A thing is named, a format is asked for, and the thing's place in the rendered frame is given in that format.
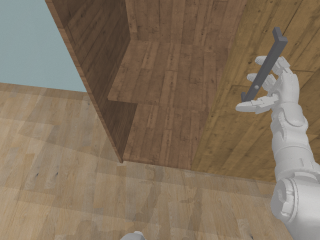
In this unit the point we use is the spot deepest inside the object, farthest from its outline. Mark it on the right robot upper arm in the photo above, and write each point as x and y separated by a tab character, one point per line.
297	204

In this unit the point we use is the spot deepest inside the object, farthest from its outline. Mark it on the wardrobe door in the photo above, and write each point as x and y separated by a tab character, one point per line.
239	144

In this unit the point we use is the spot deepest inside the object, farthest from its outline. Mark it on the handle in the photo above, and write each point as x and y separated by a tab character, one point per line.
270	60

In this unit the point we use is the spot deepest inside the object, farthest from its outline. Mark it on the right robot hand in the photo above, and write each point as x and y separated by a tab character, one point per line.
286	88

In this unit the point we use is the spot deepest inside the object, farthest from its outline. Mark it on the right robot forearm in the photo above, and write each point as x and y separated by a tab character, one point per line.
290	145

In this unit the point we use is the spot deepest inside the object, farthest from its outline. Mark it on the robot left shin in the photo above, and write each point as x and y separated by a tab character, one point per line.
138	232

